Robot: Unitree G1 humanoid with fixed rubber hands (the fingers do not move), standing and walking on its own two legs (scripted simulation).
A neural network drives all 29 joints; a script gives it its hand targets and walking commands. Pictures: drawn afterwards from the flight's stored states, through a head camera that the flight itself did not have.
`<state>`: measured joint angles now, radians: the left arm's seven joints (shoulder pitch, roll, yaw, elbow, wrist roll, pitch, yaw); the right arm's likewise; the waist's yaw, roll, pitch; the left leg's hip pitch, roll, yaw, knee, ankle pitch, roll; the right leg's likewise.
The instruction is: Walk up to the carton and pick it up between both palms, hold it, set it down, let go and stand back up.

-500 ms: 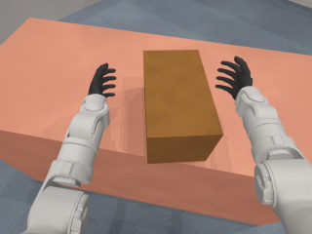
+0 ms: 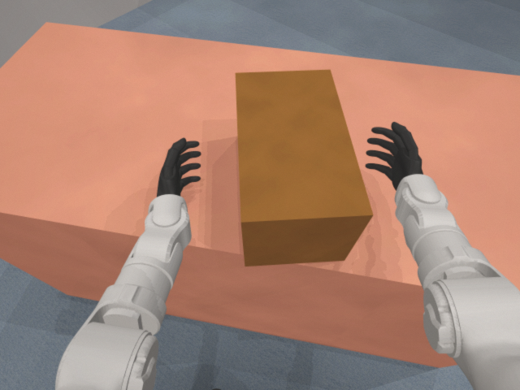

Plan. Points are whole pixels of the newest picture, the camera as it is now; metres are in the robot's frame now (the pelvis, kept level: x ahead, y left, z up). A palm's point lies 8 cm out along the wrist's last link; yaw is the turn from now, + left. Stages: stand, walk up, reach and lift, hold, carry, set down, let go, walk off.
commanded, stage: reach and lift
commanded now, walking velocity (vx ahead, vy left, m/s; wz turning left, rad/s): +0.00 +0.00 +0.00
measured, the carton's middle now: (288, 165) +0.49 +0.00 +0.02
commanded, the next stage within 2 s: none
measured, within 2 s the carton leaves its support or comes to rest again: neither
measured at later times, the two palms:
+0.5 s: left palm (194, 180) +0.42 +0.14 +0.06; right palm (372, 172) +0.47 -0.13 +0.05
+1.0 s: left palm (200, 181) +0.42 +0.13 +0.06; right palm (368, 174) +0.46 -0.13 +0.05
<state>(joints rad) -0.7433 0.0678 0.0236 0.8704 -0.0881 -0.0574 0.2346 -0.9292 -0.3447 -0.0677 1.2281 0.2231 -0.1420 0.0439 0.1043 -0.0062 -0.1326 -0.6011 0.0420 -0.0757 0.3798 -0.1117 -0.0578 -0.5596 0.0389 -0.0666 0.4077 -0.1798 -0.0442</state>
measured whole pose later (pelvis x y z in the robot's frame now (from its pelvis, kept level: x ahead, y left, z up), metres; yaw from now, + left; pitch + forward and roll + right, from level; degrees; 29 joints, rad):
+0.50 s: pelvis +0.00 +0.00 +0.00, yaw +0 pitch +20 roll +0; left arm -0.81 -0.05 0.13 0.90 0.05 -0.08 0.23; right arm -0.96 -0.22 -0.14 1.24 0.02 -0.15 -0.01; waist 0.10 -0.01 -0.14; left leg -0.62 0.04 -0.08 0.38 -0.11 -0.06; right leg -0.58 0.04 -0.07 0.41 -0.18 -0.04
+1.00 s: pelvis +0.00 +0.00 +0.00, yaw +0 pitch +20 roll +0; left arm -0.80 -0.20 0.40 0.81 0.31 -0.09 0.19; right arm -0.96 -0.12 -0.48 1.21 -0.37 -0.22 0.00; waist 0.09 -0.01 -0.14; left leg -0.62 0.04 -0.07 0.38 -0.11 -0.06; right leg -0.57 0.04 -0.07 0.40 -0.17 -0.04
